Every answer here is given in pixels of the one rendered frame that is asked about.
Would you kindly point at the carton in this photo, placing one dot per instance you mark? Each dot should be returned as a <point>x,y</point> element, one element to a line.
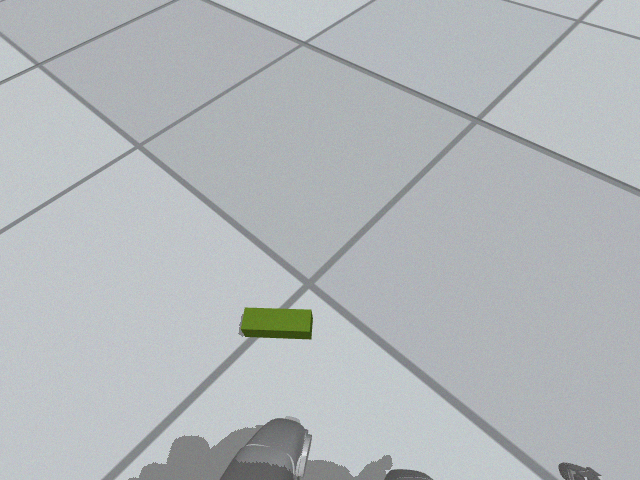
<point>277,323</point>

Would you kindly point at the right robot hand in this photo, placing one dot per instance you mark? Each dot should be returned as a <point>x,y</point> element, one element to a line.
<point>574,472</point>

